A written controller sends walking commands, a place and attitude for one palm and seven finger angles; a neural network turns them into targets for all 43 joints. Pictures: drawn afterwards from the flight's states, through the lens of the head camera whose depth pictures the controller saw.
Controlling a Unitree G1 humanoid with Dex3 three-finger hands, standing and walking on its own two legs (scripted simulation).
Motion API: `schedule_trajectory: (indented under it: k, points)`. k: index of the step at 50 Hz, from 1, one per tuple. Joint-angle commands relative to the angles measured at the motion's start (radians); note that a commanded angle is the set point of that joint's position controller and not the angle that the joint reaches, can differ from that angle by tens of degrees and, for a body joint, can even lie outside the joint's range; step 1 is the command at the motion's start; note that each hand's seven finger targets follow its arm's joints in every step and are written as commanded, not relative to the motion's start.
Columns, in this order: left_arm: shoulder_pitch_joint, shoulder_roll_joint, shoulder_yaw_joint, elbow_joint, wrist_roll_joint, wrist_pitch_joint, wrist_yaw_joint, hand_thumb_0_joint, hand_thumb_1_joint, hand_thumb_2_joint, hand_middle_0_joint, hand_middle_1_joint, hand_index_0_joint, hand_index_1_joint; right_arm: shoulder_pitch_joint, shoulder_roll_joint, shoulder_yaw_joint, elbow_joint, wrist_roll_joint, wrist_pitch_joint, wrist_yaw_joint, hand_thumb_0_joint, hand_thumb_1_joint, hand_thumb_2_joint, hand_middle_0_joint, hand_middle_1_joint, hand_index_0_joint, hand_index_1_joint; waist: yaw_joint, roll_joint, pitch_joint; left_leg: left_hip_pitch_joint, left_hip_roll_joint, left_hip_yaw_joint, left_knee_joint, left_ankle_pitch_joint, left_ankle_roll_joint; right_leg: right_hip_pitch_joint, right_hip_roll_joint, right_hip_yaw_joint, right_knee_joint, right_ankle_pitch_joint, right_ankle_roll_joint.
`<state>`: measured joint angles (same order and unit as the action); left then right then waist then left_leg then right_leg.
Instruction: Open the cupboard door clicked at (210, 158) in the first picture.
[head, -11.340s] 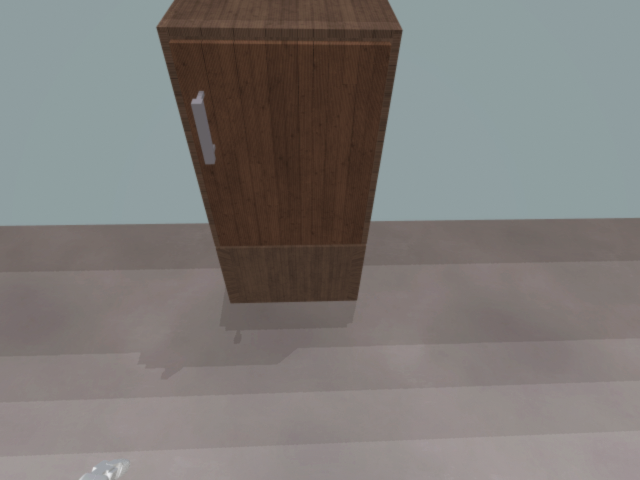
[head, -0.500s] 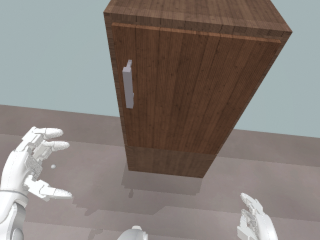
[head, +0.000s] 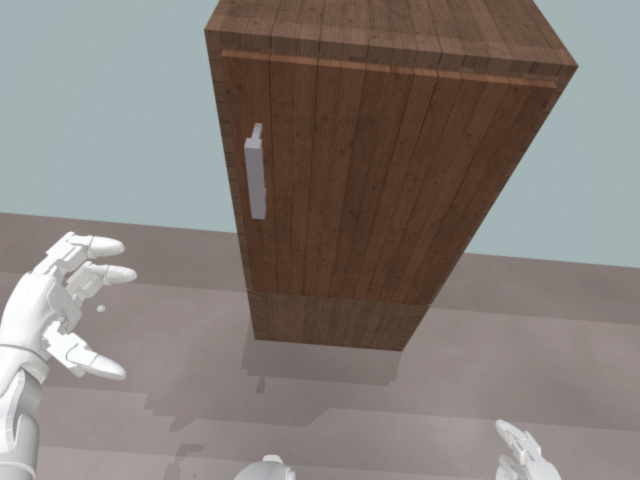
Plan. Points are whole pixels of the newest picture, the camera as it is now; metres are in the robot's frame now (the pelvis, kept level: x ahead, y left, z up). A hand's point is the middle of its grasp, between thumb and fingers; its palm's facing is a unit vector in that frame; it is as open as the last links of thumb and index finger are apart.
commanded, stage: raise the hand with hooked fingers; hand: left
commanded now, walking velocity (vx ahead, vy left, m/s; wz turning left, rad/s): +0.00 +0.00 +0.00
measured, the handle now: (258, 173) +0.54 +0.13 +0.05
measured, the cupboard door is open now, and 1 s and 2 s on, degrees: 0 0 0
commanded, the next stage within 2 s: move the hooked fingers beside the handle in 0.30 s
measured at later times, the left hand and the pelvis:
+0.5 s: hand (125, 309) +0.29 +0.24 +0.06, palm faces +0.03 -1.00 -0.03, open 14.0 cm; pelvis +0.00 -0.03 +0.00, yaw +1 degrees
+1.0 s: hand (154, 257) +0.37 +0.24 +0.05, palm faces +0.01 -1.00 -0.02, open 14.0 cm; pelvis +0.02 -0.04 -0.01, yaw -1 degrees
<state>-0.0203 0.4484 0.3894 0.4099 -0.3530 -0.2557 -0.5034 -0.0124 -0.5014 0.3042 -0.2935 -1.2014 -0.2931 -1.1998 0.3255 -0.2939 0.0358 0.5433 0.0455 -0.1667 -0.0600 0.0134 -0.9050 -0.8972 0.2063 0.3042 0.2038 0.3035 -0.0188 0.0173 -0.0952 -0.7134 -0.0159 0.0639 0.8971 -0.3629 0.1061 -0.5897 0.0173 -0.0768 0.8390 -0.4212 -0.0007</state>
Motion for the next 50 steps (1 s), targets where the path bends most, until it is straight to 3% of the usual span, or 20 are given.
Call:
schedule_trajectory:
  k: [1, 3, 6, 9, 12, 14, 20, 23, 25, 28, 31, 34, 37, 39, 43, 47, 48, 50]
  points:
    - [-0.192, 0.246, 0.125, -0.223, -0.022, -0.105, 0.038, 0.0, -0.5, 0.3, -0.3, -1.2, -0.3, -1.2, -0.042, -0.165, -0.074, -0.137, -0.004, -0.049, -0.006, 0.0, -0.9, -0.9, 0.2, 0.3, 0.2, 0.3, 0.02, 0.115, -0.216, 0.375, 0.063, -0.25, -0.214, 0.099, -0.133, -0.133, 0.036, -0.002, -0.064, 0.072, -0.042]
    - [-0.195, 0.272, 0.143, -0.243, -0.016, -0.118, 0.048, 0.0, -0.5, 0.3, -0.3, -1.2, -0.3, -1.2, -0.038, -0.164, -0.074, -0.134, -0.009, -0.048, -0.005, 0.0, -0.9, -0.9, 0.2, 0.3, 0.2, 0.3, 0.023, 0.147, -0.238, 0.389, 0.059, -0.237, -0.2, 0.152, -0.132, -0.117, 0.036, 0.003, -0.066, 0.093, -0.045]
    - [-0.191, 0.245, 0.114, -0.258, -0.014, -0.124, 0.041, 0.0, -0.5, 0.3, -0.3, -1.2, -0.3, -1.2, -0.04, -0.158, -0.073, -0.133, -0.005, -0.047, -0.004, 0.0, -0.9, -0.9, 0.2, 0.3, 0.2, 0.3, 0.014, 0.156, -0.267, 0.404, 0.061, -0.229, -0.192, 0.159, -0.127, -0.111, 0.033, 0.003, -0.071, 0.096, -0.04]
    - [-0.174, 0.232, 0.105, -0.216, -0.023, -0.112, 0.024, 0.0, -0.5, 0.3, -0.3, -1.2, -0.3, -1.2, -0.04, -0.158, -0.071, -0.128, -0.001, -0.043, -0.009, 0.0, -0.9, -0.9, 0.2, 0.3, 0.2, 0.3, 0.005, 0.106, -0.249, 0.36, 0.053, -0.202, -0.174, 0.16, -0.107, -0.087, 0.038, 0.008, -0.085, 0.111, -0.038]
    - [-0.19, 0.219, 0.093, -0.194, -0.035, -0.095, 0.009, 0.0, -0.5, 0.3, -0.3, -1.2, -0.3, -1.2, -0.057, -0.154, -0.067, -0.126, 0.004, -0.042, -0.015, 0.0, -0.9, -0.9, 0.2, 0.3, 0.2, 0.3, 0.001, 0.11, -0.207, 0.312, 0.042, -0.186, -0.172, 0.1, -0.093, -0.084, 0.035, 0.014, -0.099, 0.095, -0.038]
    - [-0.191, 0.219, 0.092, -0.162, -0.036, -0.083, 0.001, 0.0, -0.5, 0.3, -0.3, -1.2, -0.3, -1.2, -0.054, -0.155, -0.064, -0.126, 0.006, -0.039, -0.018, 0.0, -0.9, -0.9, 0.2, 0.3, 0.2, 0.3, -0.001, 0.079, -0.194, 0.278, 0.036, -0.168, -0.16, 0.098, -0.083, -0.065, 0.037, 0.02, -0.108, 0.099, -0.039]
    - [-0.197, 0.229, 0.101, -0.181, -0.035, -0.097, 0.004, 0.0, -0.5, 0.3, -0.3, -1.2, -0.3, -1.2, -0.06, -0.146, -0.063, -0.132, 0.005, -0.037, -0.018, 0.0, -0.9, -0.9, 0.2, 0.3, 0.2, 0.3, 0.002, 0.065, -0.223, 0.261, 0.028, -0.143, -0.133, 0.133, -0.072, -0.041, 0.034, 0.035, -0.106, 0.126, -0.033]
    - [-0.31, 0.29, 0.135, -0.152, -0.029, -0.117, 0.012, 0.0, -0.5, 0.3, -0.3, -1.2, -0.3, -1.2, -0.052, -0.151, -0.058, -0.106, 0.002, -0.032, -0.026, 0.0, -0.9, -0.9, 0.2, 0.3, 0.2, 0.3, -0.013, 0.072, -0.208, 0.224, 0.026, -0.131, -0.107, 0.111, -0.068, -0.043, 0.034, 0.055, -0.105, 0.11, -0.033]
    - [-0.363, 0.271, 0.113, -0.118, -0.023, -0.126, 0.008, 0.0, -0.5, 0.3, -0.3, -1.2, -0.3, -1.2, -0.056, -0.145, -0.054, -0.097, 0.004, -0.032, -0.029, 0.0, -0.9, -0.9, 0.2, 0.3, 0.2, 0.3, -0.022, 0.086, -0.207, 0.214, 0.024, -0.127, -0.101, 0.098, -0.066, -0.046, 0.028, 0.063, -0.105, 0.099, -0.03]
    - [-0.4, 0.302, 0.128, -0.061, -0.019, -0.127, -0.002, 0.0, -0.5, 0.3, -0.3, -1.2, -0.3, -1.2, -0.045, -0.151, -0.054, -0.082, 0.003, -0.029, -0.034, 0.0, -0.9, -0.9, 0.2, 0.3, 0.2, 0.3, -0.018, 0.075, -0.235, 0.191, 0.024, -0.119, -0.081, 0.112, -0.062, -0.016, 0.024, 0.083, -0.103, 0.113, -0.03]
    - [-0.442, 0.293, 0.098, -0.016, -0.008, -0.117, -0.025, 0.0, -0.5, 0.3, -0.3, -1.2, -0.3, -1.2, -0.041, -0.15, -0.054, -0.075, 0.009, -0.024, -0.034, 0.0, -0.9, -0.9, 0.2, 0.3, 0.2, 0.3, -0.025, 0.085, -0.268, 0.193, 0.023, -0.108, -0.068, 0.144, -0.057, -0.009, 0.018, 0.091, -0.099, 0.157, -0.023]
    - [-0.436, 0.315, 0.121, 0.013, -0.011, -0.106, -0.037, 0.0, -0.5, 0.3, -0.3, -1.2, -0.3, -1.2, -0.029, -0.149, -0.058, -0.076, 0.009, -0.016, -0.03, 0.0, -0.9, -0.9, 0.2, 0.3, 0.2, 0.3, -0.012, 0.084, -0.309, 0.191, 0.021, -0.101, -0.052, 0.2, -0.057, 0.026, 0.017, 0.101, -0.088, 0.23, -0.021]
    - [-0.442, 0.341, 0.146, 0.05, -0.014, -0.101, -0.033, 0.0, -0.5, 0.3, -0.3, -1.2, -0.3, -1.2, -0.026, -0.151, -0.059, -0.077, 0.011, -0.003, -0.027, 0.0, -0.9, -0.9, 0.2, 0.3, 0.2, 0.3, -0.009, 0.057, -0.292, 0.153, 0.022, -0.096, -0.05, 0.199, -0.056, 0.031, 0.015, 0.107, -0.088, 0.243, -0.015]
    - [-0.462, 0.317, 0.129, 0.066, -0.013, -0.102, -0.028, 0.0, -0.5, 0.3, -0.3, -1.2, -0.3, -1.2, -0.018, -0.148, -0.059, -0.082, 0.011, 0.002, -0.021, 0.0, -0.9, -0.9, 0.2, 0.3, 0.2, 0.3, -0.011, 0.055, -0.286, 0.156, 0.022, -0.096, -0.051, 0.217, -0.055, 0.026, 0.018, 0.1, -0.078, 0.269, -0.016]
    - [-0.448, 0.35, 0.162, 0.088, -0.003, -0.111, -0.007, 0.0, -0.5, 0.3, -0.3, -1.2, -0.3, -1.2, 0.001, -0.155, -0.068, -0.083, 0.009, 0.017, -0.015, 0.0, -0.9, -0.9, 0.2, 0.3, 0.2, 0.3, -0.003, 0.029, -0.301, 0.144, 0.024, -0.092, -0.047, 0.237, -0.053, 0.041, 0.02, 0.099, -0.066, 0.298, -0.014]
    - [-0.523, 0.304, 0.111, 0.058, 0.012, -0.128, 0.001, 0.0, -0.5, 0.3, -0.3, -1.2, -0.3, -1.2, 0.014, -0.15, -0.073, -0.078, 0.009, 0.027, -0.01, 0.0, -0.9, -0.9, 0.2, 0.3, 0.2, 0.3, -0.026, 0.093, -0.33, 0.208, 0.027, -0.096, -0.049, 0.259, -0.055, -0.016, 0.026, 0.08, -0.057, 0.292, -0.016]
    - [-0.526, 0.33, 0.136, 0.064, 0.009, -0.132, 0.005, 0.0, -0.5, 0.3, -0.3, -1.2, -0.3, -1.2, 0.022, -0.154, -0.075, -0.075, 0.007, 0.031, -0.011, 0.0, -0.9, -0.9, 0.2, 0.3, 0.2, 0.3, -0.023, 0.054, -0.325, 0.191, 0.028, -0.098, -0.043, 0.26, -0.053, -0.003, 0.029, 0.084, -0.056, 0.295, -0.018]
    - [-0.541, 0.314, 0.124, 0.071, 0.014, -0.143, 0.009, 0.0, -0.5, 0.3, -0.3, -1.2, -0.3, -1.2, 0.027, -0.151, -0.076, -0.068, 0.008, 0.036, -0.012, 0.0, -0.9, -0.9, 0.2, 0.3, 0.2, 0.3, -0.029, 0.072, -0.339, 0.213, 0.03, -0.101, -0.048, 0.267, -0.055, -0.017, 0.029, 0.079, -0.055, 0.293, -0.017]
